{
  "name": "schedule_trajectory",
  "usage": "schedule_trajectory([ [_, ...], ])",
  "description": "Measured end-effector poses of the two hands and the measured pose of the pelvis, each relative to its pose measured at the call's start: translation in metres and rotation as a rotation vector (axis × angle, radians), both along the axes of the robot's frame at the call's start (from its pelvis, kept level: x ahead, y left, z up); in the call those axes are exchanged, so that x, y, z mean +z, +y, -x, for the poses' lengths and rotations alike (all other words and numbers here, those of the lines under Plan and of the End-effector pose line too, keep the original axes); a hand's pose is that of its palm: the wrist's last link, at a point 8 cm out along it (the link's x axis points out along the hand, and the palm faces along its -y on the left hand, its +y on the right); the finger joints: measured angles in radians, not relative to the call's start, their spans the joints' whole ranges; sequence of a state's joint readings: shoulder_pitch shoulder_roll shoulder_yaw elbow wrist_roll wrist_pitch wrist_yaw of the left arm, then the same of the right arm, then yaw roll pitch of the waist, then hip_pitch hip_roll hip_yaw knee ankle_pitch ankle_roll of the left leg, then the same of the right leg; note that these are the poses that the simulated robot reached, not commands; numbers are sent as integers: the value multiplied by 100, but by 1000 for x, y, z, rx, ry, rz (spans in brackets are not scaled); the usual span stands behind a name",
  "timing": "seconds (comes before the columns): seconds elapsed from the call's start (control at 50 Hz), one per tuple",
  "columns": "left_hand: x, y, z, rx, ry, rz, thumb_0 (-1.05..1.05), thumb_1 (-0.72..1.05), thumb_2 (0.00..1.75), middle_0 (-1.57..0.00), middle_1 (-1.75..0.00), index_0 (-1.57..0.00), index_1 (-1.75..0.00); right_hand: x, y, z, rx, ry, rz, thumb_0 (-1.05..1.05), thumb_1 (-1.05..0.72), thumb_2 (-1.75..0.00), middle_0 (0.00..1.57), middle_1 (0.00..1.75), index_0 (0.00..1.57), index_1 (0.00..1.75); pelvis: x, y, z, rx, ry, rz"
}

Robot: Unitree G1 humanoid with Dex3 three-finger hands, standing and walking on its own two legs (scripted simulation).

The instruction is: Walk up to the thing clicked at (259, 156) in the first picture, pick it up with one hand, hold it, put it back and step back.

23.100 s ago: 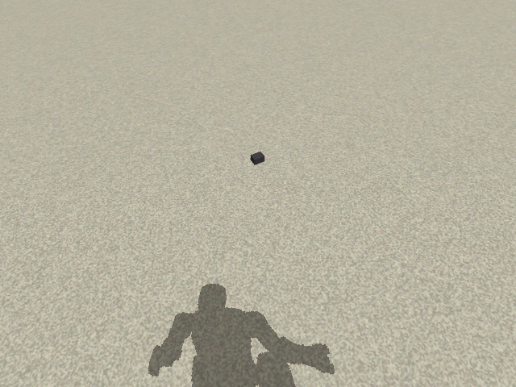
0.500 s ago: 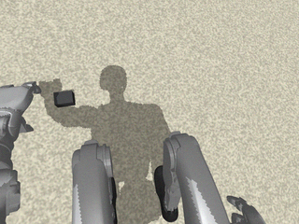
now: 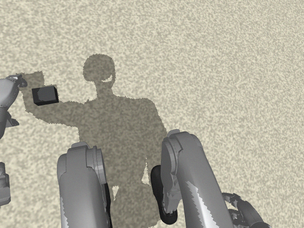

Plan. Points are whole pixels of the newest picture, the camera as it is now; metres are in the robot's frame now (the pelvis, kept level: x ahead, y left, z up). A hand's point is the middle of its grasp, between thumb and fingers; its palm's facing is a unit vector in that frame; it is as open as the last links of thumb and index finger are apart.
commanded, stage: rise first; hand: left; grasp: from above
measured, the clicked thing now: (45, 95) +0.50 +0.31 -0.32
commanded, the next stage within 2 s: none
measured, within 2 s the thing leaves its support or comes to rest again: neither
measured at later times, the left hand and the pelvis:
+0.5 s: hand (13, 103) +0.44 +0.34 -0.19, palm faces -0.46 -0.08 -0.88, open 11.3 cm; pelvis +0.00 +0.00 -0.01, yaw -1 degrees
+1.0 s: hand (17, 98) +0.45 +0.34 -0.20, palm faces -0.46 -0.08 -0.89, open 11.0 cm; pelvis +0.00 +0.00 -0.02, yaw -2 degrees
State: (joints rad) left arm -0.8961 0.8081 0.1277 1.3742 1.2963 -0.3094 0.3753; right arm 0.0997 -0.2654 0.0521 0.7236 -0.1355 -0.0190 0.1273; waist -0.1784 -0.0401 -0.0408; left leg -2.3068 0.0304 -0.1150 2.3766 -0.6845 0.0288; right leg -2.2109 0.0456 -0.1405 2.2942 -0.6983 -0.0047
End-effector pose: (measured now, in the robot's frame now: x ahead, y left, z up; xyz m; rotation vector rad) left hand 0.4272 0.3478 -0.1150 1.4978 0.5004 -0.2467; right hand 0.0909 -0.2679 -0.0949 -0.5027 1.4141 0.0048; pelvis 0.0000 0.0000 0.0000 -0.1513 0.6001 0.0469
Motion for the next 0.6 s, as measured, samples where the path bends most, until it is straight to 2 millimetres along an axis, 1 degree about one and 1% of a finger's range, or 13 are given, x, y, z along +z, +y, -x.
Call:
schedule_trajectory([
  [0.18, -10, -3, -8, 18, 13, -5, 0, -8, 61, -47, -63, -49, -62, -3, -2, 15, -16, 37, 3, 0, -91, -91, 20, 30, 21, 30, -5, -2, -1, -7, -1, -1],
  [0.3, -14, -4, -13, 22, 14, 1, 0, -8, 60, -46, -65, -49, -64, -5, -3, 21, -20, 54, 5, 0, -92, -90, 20, 30, 21, 30, -8, -2, -2, -11, -5, 2],
  [0.44, -19, -3, -16, 15, 11, 8, 0, -7, 60, -45, -67, -49, -65, -6, -1, 22, -20, 60, 10, 0, -92, -90, 20, 30, 21, 30, -12, -1, -2, -13, -8, 10],
  [0.6, -21, -2, -18, 9, 11, 6, 0, -8, 60, -45, -68, -48, -65, -7, 1, 18, -10, 52, 8, 0, -92, -90, 20, 30, 21, 30, -14, 0, -3, -13, -9, 14],
])
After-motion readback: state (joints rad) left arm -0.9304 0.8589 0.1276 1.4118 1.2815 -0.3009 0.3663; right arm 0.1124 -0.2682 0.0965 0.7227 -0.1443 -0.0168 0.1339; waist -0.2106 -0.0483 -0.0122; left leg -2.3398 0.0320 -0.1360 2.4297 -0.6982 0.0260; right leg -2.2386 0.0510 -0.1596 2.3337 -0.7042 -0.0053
